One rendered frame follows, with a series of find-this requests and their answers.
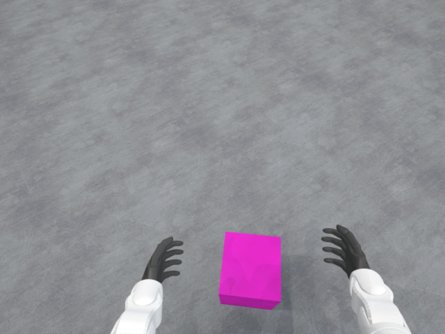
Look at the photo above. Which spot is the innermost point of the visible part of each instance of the robot left hand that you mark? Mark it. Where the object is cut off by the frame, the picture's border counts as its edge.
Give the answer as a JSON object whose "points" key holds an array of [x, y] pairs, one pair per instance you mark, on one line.
{"points": [[157, 264]]}

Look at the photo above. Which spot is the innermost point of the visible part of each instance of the robot left forearm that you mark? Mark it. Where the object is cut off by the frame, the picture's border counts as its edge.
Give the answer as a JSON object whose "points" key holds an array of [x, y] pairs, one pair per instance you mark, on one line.
{"points": [[143, 309]]}

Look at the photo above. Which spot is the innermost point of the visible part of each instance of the carton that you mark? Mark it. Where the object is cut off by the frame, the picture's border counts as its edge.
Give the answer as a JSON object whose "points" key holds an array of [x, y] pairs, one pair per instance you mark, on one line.
{"points": [[251, 271]]}

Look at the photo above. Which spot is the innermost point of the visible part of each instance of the robot right forearm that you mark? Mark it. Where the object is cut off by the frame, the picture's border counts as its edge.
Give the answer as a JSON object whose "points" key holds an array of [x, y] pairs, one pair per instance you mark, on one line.
{"points": [[372, 302]]}

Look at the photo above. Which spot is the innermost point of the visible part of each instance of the robot right hand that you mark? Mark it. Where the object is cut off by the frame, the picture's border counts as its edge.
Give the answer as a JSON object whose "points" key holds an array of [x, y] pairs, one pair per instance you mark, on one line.
{"points": [[353, 257]]}

